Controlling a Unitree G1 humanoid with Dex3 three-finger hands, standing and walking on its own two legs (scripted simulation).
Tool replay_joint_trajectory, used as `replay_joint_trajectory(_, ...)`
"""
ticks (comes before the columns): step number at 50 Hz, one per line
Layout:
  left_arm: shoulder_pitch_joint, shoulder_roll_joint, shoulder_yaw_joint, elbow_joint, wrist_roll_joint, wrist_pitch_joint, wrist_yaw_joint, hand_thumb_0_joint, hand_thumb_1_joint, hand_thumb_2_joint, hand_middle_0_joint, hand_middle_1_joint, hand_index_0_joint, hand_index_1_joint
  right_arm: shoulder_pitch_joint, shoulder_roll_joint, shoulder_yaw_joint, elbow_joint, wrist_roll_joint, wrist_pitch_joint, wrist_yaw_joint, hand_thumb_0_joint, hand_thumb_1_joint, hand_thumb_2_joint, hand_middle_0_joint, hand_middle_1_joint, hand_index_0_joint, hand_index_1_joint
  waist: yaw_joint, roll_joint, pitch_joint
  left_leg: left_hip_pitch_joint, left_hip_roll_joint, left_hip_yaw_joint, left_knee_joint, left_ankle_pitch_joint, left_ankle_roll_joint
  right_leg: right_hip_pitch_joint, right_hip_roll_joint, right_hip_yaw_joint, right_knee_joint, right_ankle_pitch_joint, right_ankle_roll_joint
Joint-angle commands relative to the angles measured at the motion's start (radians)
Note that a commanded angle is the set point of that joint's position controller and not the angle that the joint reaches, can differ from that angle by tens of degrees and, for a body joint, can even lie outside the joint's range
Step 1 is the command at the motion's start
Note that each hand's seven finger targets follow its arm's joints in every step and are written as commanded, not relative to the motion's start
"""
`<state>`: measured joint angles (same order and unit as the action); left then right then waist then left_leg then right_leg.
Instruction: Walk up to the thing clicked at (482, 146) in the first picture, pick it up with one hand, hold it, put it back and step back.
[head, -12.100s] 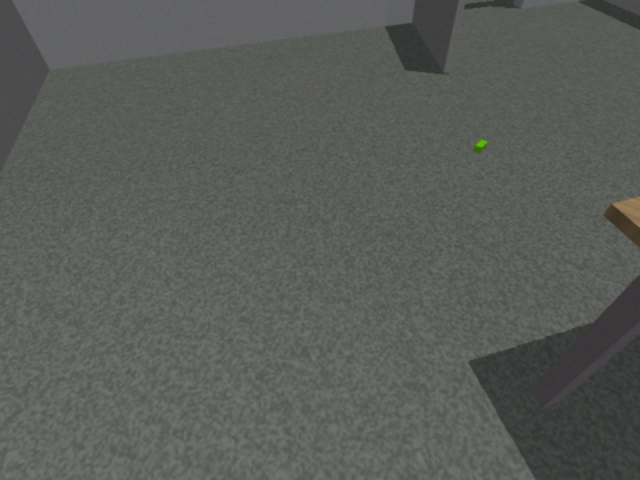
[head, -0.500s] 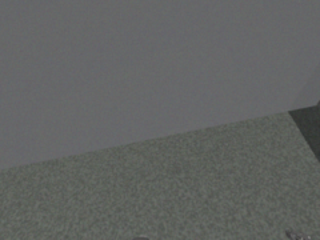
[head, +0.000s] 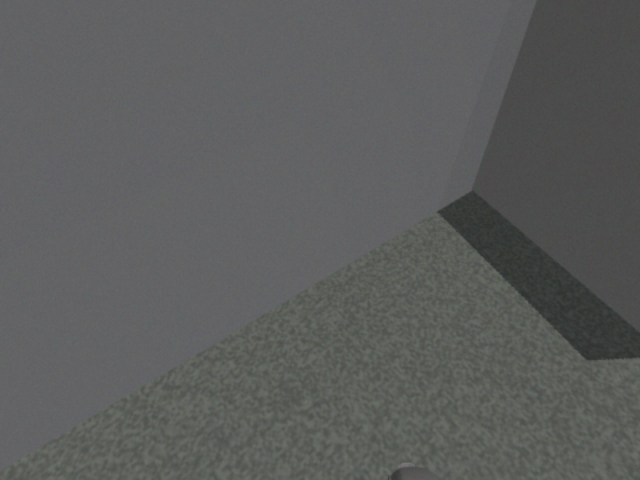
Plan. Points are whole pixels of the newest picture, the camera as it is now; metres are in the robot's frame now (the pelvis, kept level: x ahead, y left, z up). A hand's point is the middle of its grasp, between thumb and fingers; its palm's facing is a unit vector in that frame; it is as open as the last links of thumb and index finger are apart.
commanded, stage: walk up
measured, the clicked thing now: out of the picture -0.24 -1.44 -0.76
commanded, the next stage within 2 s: none
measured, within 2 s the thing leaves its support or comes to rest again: neither
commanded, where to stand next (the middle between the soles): +0.13 -0.04 m, yaw -113 degrees
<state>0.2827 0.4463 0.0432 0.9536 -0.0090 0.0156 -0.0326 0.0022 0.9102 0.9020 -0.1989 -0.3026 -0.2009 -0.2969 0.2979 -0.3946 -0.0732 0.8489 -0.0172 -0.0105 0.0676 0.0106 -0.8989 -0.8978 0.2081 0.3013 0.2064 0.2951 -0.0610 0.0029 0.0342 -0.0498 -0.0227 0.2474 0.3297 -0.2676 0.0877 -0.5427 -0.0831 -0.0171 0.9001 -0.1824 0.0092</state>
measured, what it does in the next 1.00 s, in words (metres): steps to the left, turning right: right foot, then left foot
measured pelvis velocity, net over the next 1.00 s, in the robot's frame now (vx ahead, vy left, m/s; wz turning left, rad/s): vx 0.11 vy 0.11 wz -0.99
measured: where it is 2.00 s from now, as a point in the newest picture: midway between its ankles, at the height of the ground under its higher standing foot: outside the picture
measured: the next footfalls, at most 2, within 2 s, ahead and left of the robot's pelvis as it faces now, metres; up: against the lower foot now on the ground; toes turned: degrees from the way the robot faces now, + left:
right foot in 0.16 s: +0.18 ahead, -0.10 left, +0.00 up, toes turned -15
left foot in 0.44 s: +0.31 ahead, +0.21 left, +0.00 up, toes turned -24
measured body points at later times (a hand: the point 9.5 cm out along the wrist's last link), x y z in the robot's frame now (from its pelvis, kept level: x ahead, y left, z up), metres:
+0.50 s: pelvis +0.13 +0.11 -0.04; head +0.19 +0.10 +0.41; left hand +0.38 +0.33 -0.15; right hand +0.16 -0.23 -0.12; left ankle +0.27 +0.23 -0.75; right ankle +0.14 -0.07 -0.73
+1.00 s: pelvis +0.11 +0.11 -0.02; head +0.11 +0.07 +0.42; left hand +0.42 +0.23 -0.11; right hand -0.13 -0.16 -0.14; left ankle +0.24 +0.16 -0.71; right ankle +0.01 +0.01 -0.74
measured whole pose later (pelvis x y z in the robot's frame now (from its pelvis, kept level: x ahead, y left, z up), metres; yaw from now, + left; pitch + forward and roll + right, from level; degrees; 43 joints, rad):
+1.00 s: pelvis +0.11 +0.11 -0.02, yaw -57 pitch -1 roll +1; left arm 0.28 0.41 0.08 0.67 0.05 0.08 -0.11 0.00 0.91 0.90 -0.20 -0.30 -0.20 -0.30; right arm 0.23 -0.48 -0.09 0.86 0.02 -0.02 -0.02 0.01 -0.90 -0.90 0.21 0.30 0.20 0.29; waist 0.04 0.04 0.11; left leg -0.49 0.08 0.08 0.94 -0.51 -0.03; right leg -0.35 0.02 0.13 0.67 -0.31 0.01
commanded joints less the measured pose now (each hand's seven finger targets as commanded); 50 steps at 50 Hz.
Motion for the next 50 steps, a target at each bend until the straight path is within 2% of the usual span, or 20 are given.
replay_joint_trajectory(1, -0.104, 0.135, 0.029, -0.108, 0.003, -0.017, 0.016, 0.000, 0.900, 0.900, -0.200, -0.300, -0.200, -0.300, -0.080, -0.199, -0.059, -0.127, -0.006, -0.018, -0.015, 0.000, -0.900, -0.900, 0.200, 0.300, 0.200, 0.300, -0.014, 0.078, 0.097, 0.022, 0.278, -0.144, -0.138, 0.217, -0.100, -0.108, -0.023, -0.051, -0.119, 0.013, 0.000)
replay_joint_trajectory(4, -0.100, 0.099, 0.023, -0.123, 0.006, -0.016, 0.019, 0.000, 0.900, 0.900, -0.200, -0.300, -0.200, -0.300, -0.086, -0.180, -0.063, -0.145, -0.008, 0.001, -0.019, 0.000, -0.900, -0.900, 0.200, 0.300, 0.200, 0.300, -0.003, 0.052, 0.032, 0.047, 0.239, -0.048, 0.066, 0.598, -0.123, 0.038, 0.036, -0.149, -0.234, 0.060, -0.009)
replay_joint_trajectory(7, 0.119, 0.121, 0.048, -0.096, 0.016, -0.017, 0.047, 0.000, 0.900, 0.900, -0.200, -0.300, -0.200, -0.300, -0.155, -0.198, -0.089, -0.177, 0.011, 0.011, -0.028, 0.000, -0.900, -0.900, 0.200, 0.300, 0.200, 0.300, 0.125, 0.061, -0.115, -0.102, 0.206, -0.014, 0.448, 0.862, -0.152, 0.457, 0.110, -0.199, -0.342, 0.132, -0.060)
replay_joint_trajectory(8, 0.233, 0.140, 0.061, -0.082, 0.017, -0.024, 0.059, 0.000, 0.900, 0.900, -0.200, -0.300, -0.200, -0.300, -0.179, -0.190, -0.087, -0.181, 0.020, 0.012, -0.030, 0.000, -0.900, -0.900, 0.200, 0.300, 0.200, 0.300, 0.209, 0.010, -0.165, -0.224, 0.148, 0.011, 0.702, 0.708, -0.179, 0.632, 0.066, -0.133, -0.451, 0.271, -0.112)
replay_joint_trajectory(9, 0.256, 0.186, 0.077, -0.096, 0.016, -0.028, 0.073, 0.000, 0.900, 0.900, -0.200, -0.300, -0.200, -0.300, -0.145, -0.135, -0.068, -0.184, 0.032, 0.008, -0.028, 0.000, -0.900, -0.900, 0.200, 0.300, 0.200, 0.300, 0.241, -0.186, -0.168, -0.510, 0.010, -0.047, 0.988, -0.058, -0.200, 0.798, -0.106, 0.156, -0.484, 0.445, -0.244)
replay_joint_trajectory(10, 0.174, 0.224, 0.083, -0.155, 0.022, -0.020, 0.078, 0.000, 0.900, 0.900, -0.200, -0.300, -0.200, -0.300, -0.071, -0.122, -0.054, -0.187, 0.028, 0.017, -0.027, 0.000, -0.900, -0.900, 0.200, 0.300, 0.200, 0.300, 0.159, -0.205, -0.179, -0.682, -0.023, -0.189, 1.166, -0.404, -0.205, 0.787, -0.295, 0.516, -0.446, 0.548, -0.375)
replay_joint_trajectory(11, 0.088, 0.244, 0.094, -0.211, 0.021, -0.017, 0.090, 0.000, 0.900, 0.900, -0.200, -0.300, -0.200, -0.300, -0.057, -0.203, -0.070, -0.203, 0.032, 0.026, -0.037, 0.000, -0.900, -0.900, 0.200, 0.300, 0.200, 0.300, 0.141, -0.156, -0.234, -0.705, 0.044, -0.396, 1.268, -0.420, -0.204, 0.751, -0.415, 0.778, -0.507, 0.293, -0.453)
replay_joint_trajectory(12, -0.006, 0.249, 0.093, -0.236, 0.012, -0.017, 0.102, 0.000, 0.900, 0.900, -0.200, -0.300, -0.200, -0.300, -0.115, -0.239, -0.075, -0.204, 0.030, 0.019, -0.044, 0.000, -0.900, -0.900, 0.200, 0.300, 0.200, 0.300, 0.116, -0.073, -0.195, -0.656, 0.102, -0.465, 1.198, -0.393, -0.183, 0.626, -0.410, 0.769, -0.572, 0.062, -0.418)
replay_joint_trajectory(16, -0.209, 0.156, 0.062, -0.305, 0.042, -0.010, 0.074, 0.000, 0.900, 0.900, -0.200, -0.300, -0.200, -0.300, -0.077, -0.172, -0.061, -0.143, 0.033, 0.013, -0.030, 0.000, -0.900, -0.900, 0.200, 0.300, 0.200, 0.300, -0.002, -0.065, -0.022, -0.364, 0.094, -0.297, 0.677, -0.145, -0.126, 0.209, -0.010, 0.204, -0.470, 0.291, -0.180)
replay_joint_trajectory(19, -0.180, 0.170, 0.089, -0.361, 0.076, 0.016, 0.020, 0.000, 0.900, 0.900, -0.200, -0.300, -0.200, -0.300, -0.009, -0.153, -0.061, -0.105, 0.034, 0.012, -0.077, 0.000, -0.900, -0.900, 0.200, 0.300, 0.200, 0.300, 0.032, -0.148, -0.026, -0.250, 0.004, -0.181, 0.348, -0.054, -0.139, 0.169, 0.062, 0.160, -0.348, 0.513, -0.180)
replay_joint_trajectory(21, -0.236, 0.140, 0.086, -0.421, 0.078, 0.025, 0.003, 0.000, 0.900, 0.900, -0.200, -0.300, -0.200, -0.300, 0.152, -0.174, -0.083, -0.050, 0.017, 0.002, -0.112, 0.000, -0.900, -0.900, 0.200, 0.300, 0.200, 0.300, -0.059, -0.003, -0.102, -0.028, 0.001, -0.172, 0.066, 0.247, -0.136, 0.035, 0.138, 0.129, -0.158, 0.232, -0.109)
replay_joint_trajectory(23, -0.111, 0.045, 0.084, -0.420, 0.097, 0.047, 0.004, 0.000, 0.900, 0.900, -0.200, -0.300, -0.200, -0.300, 0.084, -0.333, -0.117, -0.116, -0.020, 0.002, -0.126, 0.000, -0.900, -0.900, 0.200, 0.300, 0.200, 0.300, -0.004, 0.249, -0.159, -0.014, 0.505, -0.672, 0.061, 0.299, 0.040, -0.180, 0.191, 0.178, 0.162, -0.419, -0.013)
replay_joint_trajectory(25, -0.012, 0.155, 0.115, -0.366, 0.087, 0.083, -0.009, 0.000, 0.900, 0.900, -0.200, -0.300, -0.200, -0.300, -0.188, -0.368, -0.132, -0.206, -0.006, 0.010, -0.126, 0.000, -0.900, -0.900, 0.200, 0.300, 0.200, 0.300, 0.067, 0.240, -0.094, -0.257, 0.638, -0.705, -0.071, 0.055, 0.218, -0.024, 0.062, 0.133, 0.357, -0.356, 0.012)
replay_joint_trajectory(28, -0.061, 0.159, 0.148, -0.338, 0.077, 0.074, -0.055, 0.000, 0.900, 0.900, -0.200, -0.300, -0.200, -0.300, -0.164, -0.254, -0.111, -0.187, -0.016, -0.009, -0.138, 0.000, -0.900, -0.900, 0.200, 0.300, 0.200, 0.300, 0.088, 0.158, -0.073, -0.228, 0.382, -0.358, 0.045, 0.120, 0.080, -0.034, 0.024, 0.148, 0.357, -0.163, 0.022)
replay_joint_trajectory(36, -0.137, 0.137, 0.131, -0.395, 0.067, 0.051, -0.096, 0.000, 0.900, 0.900, -0.200, -0.300, -0.200, -0.300, -0.008, -0.346, -0.130, -0.136, -0.010, -0.039, -0.122, 0.000, -0.900, -0.900, 0.200, 0.300, 0.200, 0.300, 0.009, 0.191, -0.115, 0.009, 0.467, -0.183, 0.156, 0.297, 0.105, -0.028, -0.029, 0.041, -0.058, -0.311, 0.006)
replay_joint_trajectory(40, 0.052, 0.157, 0.140, -0.317, 0.071, 0.035, -0.084, 0.000, 0.900, 0.900, -0.200, -0.300, -0.200, -0.300, -0.097, -0.341, -0.119, -0.141, -0.002, -0.031, -0.100, 0.000, -0.900, -0.900, 0.200, 0.300, 0.200, 0.300, 0.113, 0.138, -0.164, -0.212, 0.390, -0.047, 0.294, 0.093, 0.018, 0.295, 0.040, -0.076, -0.296, -0.178, -0.045)
replay_joint_trajectory(41, 0.128, 0.187, 0.153, -0.286, 0.076, 0.027, -0.078, 0.000, 0.900, 0.900, -0.200, -0.300, -0.200, -0.300, -0.102, -0.302, -0.103, -0.138, -0.006, -0.023, -0.098, 0.000, -0.900, -0.900, 0.200, 0.300, 0.200, 0.300, 0.165, 0.009, -0.167, -0.330, 0.302, -0.009, 0.457, -0.045, -0.026, 0.415, 0.071, -0.044, -0.359, -0.145, -0.077)
replay_joint_trajectory(43, 0.133, 0.352, 0.179, -0.327, 0.078, 0.021, -0.062, 0.000, 0.900, 0.900, -0.200, -0.300, -0.200, -0.300, -0.221, -0.217, -0.056, -0.206, 0.011, -0.027, -0.099, 0.000, -0.900, -0.900, 0.200, 0.300, 0.200, 0.300, 0.232, -0.457, -0.041, -0.797, 0.038, -0.060, 0.745, -0.499, -0.126, 0.485, -0.134, 0.600, -0.603, -0.198, -0.239)
replay_joint_trajectory(47, -0.053, 0.265, 0.139, -0.384, 0.061, 0.036, -0.038, 0.000, 0.900, 0.900, -0.200, -0.300, -0.200, -0.300, -0.039, -0.271, -0.064, -0.071, 0.041, -0.048, -0.104, 0.000, -0.900, -0.900, 0.200, 0.300, 0.200, 0.300, 0.094, -0.279, -0.061, -0.634, 0.108, -0.197, 0.626, -0.245, -0.121, 0.459, -0.058, 0.412, -0.445, 0.072, -0.231)
replay_joint_trajectory(50, -0.079, 0.224, 0.116, -0.419, 0.061, 0.033, -0.041, 0.000, 0.900, 0.900, -0.200, -0.300, -0.200, -0.300, 0.046, -0.270, -0.063, -0.033, 0.027, -0.047, -0.111, 0.000, -0.900, -0.900, 0.200, 0.300, 0.200, 0.300, 0.074, -0.243, -0.089, -0.419, 0.048, -0.155, 0.541, -0.154, -0.106, 0.287, -0.002, 0.404, -0.469, -0.057, -0.216)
